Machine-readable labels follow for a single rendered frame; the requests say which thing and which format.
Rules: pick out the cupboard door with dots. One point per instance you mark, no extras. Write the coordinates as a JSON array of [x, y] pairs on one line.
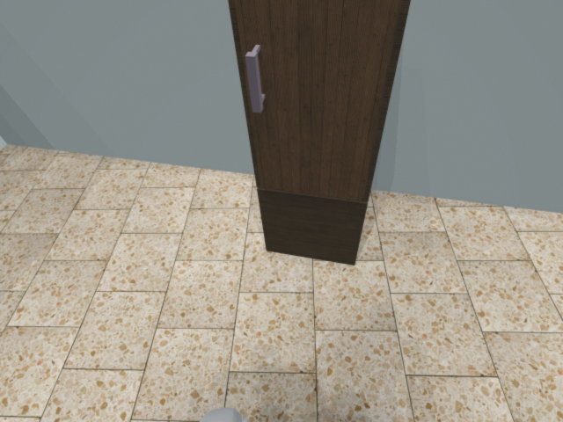
[[322, 69]]

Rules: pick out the handle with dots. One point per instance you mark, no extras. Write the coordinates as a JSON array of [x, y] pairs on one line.
[[253, 73]]

